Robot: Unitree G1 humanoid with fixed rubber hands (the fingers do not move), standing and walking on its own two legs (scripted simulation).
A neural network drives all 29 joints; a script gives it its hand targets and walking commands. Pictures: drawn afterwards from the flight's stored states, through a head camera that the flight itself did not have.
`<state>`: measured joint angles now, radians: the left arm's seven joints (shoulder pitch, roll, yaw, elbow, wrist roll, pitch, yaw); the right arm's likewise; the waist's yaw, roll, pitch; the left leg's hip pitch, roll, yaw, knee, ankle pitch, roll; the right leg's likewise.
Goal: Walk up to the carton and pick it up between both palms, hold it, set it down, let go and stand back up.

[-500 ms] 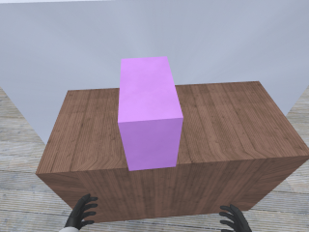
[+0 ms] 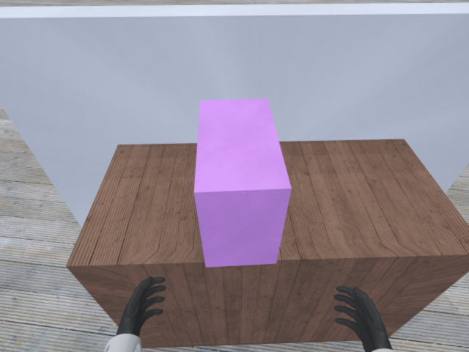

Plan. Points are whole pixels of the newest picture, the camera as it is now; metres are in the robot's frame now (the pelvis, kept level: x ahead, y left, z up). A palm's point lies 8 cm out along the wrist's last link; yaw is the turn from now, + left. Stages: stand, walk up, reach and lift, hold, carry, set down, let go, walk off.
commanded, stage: reach and lift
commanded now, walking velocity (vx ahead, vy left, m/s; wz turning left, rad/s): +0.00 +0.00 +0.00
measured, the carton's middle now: (237, 180) +0.49 +0.04 +0.00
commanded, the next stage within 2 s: none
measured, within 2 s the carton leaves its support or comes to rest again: neither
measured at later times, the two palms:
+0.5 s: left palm (140, 295) +0.23 +0.21 -0.02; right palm (355, 294) +0.25 -0.17 -0.02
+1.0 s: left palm (142, 241) +0.30 +0.21 +0.04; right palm (353, 236) +0.33 -0.17 +0.04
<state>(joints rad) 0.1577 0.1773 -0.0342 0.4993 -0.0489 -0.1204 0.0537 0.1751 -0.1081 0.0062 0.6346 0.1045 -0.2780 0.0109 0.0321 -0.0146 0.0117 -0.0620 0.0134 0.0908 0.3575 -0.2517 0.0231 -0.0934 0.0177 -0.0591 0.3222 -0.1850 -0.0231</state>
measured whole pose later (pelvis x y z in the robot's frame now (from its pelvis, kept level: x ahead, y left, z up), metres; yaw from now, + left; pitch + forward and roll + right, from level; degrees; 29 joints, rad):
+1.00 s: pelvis -0.01 -0.01 +0.00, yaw +1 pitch +2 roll -1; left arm -0.29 0.15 0.07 0.58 -0.08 -0.07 0.07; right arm -0.33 -0.16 0.04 0.71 0.24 -0.15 -0.05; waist 0.03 -0.02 -0.03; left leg -0.17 0.01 0.05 0.36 -0.22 0.01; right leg -0.18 0.04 -0.03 0.31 -0.16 -0.03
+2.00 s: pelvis -0.02 -0.02 +0.00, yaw +2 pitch +11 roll -1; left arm -1.10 0.30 0.03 1.12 -0.21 0.20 0.09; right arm -1.09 -0.25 -0.03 1.12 0.29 0.20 -0.14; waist 0.03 -0.01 -0.17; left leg -0.40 0.02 0.02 0.39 -0.19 0.00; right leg -0.39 0.05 -0.04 0.32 -0.12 -0.04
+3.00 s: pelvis -0.02 -0.01 -0.02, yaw +3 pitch +23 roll -1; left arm -1.16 0.24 0.09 1.49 -0.11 -0.23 0.06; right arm -1.07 -0.14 -0.21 1.32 0.08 -0.14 -0.10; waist -0.02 -0.04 -0.26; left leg -0.68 0.01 0.02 0.49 -0.21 0.00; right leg -0.68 0.03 -0.06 0.42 -0.15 -0.04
